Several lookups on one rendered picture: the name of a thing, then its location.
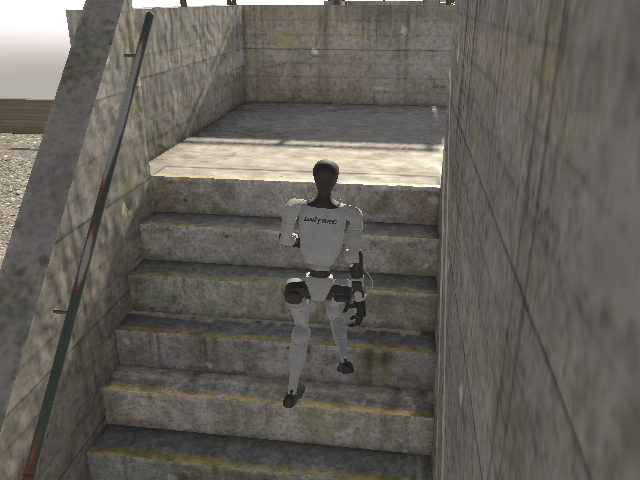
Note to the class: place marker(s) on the robot left upper arm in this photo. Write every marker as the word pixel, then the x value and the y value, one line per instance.
pixel 289 218

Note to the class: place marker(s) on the right robot shin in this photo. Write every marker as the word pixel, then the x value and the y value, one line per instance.
pixel 339 332

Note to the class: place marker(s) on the right robot foot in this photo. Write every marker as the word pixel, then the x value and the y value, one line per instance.
pixel 346 367

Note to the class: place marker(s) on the robot right forearm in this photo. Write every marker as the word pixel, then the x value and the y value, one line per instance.
pixel 357 279

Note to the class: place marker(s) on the robot left forearm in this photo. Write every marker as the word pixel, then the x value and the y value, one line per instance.
pixel 296 239

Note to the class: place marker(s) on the right robot hand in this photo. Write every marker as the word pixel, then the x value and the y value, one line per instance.
pixel 361 311

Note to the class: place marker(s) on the robot right upper arm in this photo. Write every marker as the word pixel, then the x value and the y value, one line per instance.
pixel 355 217

